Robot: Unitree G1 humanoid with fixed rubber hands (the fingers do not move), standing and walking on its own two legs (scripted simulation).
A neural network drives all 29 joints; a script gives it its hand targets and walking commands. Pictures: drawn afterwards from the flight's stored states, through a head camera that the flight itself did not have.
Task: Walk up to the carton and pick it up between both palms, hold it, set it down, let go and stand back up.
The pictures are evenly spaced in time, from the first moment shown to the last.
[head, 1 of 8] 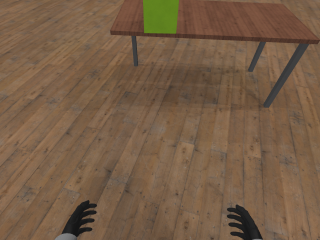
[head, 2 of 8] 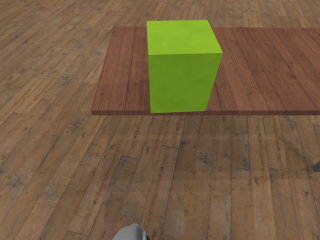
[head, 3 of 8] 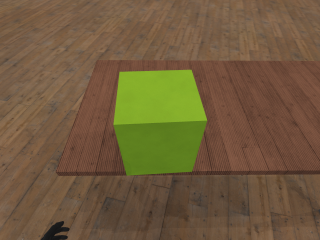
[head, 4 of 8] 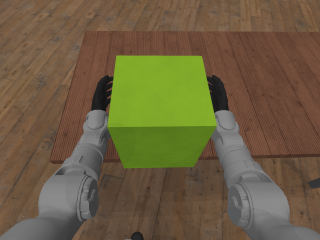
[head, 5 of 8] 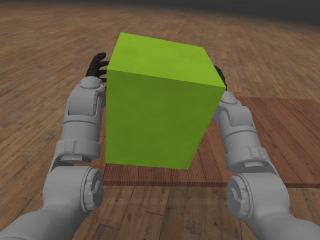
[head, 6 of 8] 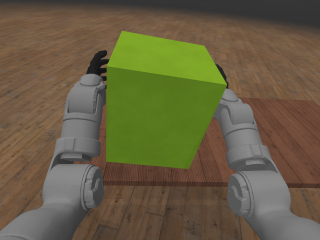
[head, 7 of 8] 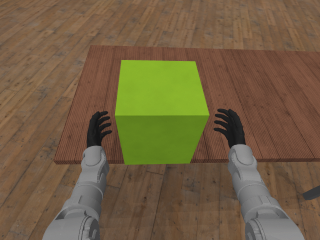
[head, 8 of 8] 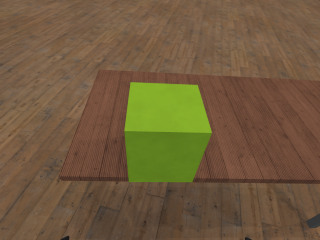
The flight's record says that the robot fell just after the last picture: no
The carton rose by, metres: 0.22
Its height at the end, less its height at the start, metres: +0.00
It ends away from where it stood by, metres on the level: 0.01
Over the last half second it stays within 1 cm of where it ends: yes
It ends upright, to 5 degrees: yes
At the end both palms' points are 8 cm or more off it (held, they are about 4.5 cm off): yes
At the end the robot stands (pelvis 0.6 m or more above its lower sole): yes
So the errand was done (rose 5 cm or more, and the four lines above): yes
